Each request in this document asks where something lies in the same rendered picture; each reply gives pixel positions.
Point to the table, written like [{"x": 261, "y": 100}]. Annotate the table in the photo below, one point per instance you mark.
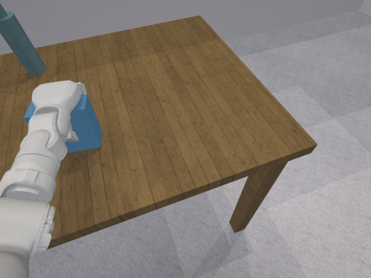
[{"x": 180, "y": 115}]

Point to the sponge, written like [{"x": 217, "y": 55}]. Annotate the sponge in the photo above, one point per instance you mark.
[{"x": 84, "y": 123}]

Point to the robot left forearm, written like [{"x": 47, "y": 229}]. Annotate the robot left forearm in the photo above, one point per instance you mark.
[{"x": 33, "y": 173}]

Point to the robot left upper arm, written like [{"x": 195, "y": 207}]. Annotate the robot left upper arm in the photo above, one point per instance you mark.
[{"x": 25, "y": 230}]

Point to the left robot hand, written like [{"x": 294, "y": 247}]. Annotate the left robot hand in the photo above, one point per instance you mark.
[{"x": 64, "y": 93}]

